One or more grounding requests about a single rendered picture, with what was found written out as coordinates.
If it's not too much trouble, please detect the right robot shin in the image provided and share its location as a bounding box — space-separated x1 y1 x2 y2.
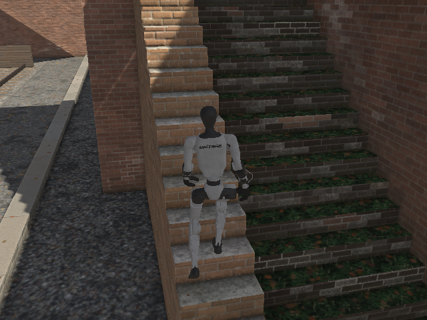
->
215 201 227 246

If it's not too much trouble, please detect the right robot foot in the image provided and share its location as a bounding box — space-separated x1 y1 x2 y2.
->
212 237 222 254

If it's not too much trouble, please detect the robot left upper arm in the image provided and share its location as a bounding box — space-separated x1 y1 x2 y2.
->
183 135 196 172

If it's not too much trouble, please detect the robot right hand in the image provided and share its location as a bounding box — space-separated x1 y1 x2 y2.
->
236 187 250 201

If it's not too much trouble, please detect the robot left hand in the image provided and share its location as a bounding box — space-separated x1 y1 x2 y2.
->
183 176 199 187

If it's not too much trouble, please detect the right robot forearm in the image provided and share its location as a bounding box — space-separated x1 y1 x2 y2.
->
236 160 249 189

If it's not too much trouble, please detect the left robot forearm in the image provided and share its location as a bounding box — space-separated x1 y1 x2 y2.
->
182 163 191 180

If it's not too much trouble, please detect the robot right upper arm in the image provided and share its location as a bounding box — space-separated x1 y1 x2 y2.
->
224 134 242 171

